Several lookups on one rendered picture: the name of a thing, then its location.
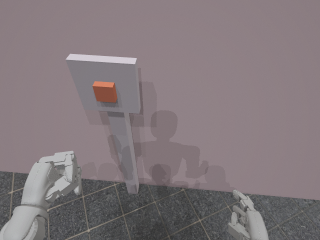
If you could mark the right robot hand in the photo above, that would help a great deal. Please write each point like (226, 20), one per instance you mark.
(251, 226)

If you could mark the left robot hand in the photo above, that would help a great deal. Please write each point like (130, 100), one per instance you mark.
(38, 190)

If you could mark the button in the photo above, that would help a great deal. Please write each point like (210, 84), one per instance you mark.
(105, 91)

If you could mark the panel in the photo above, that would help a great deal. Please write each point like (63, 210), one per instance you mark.
(123, 72)

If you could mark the left robot forearm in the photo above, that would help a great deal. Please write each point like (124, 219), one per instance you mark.
(27, 223)

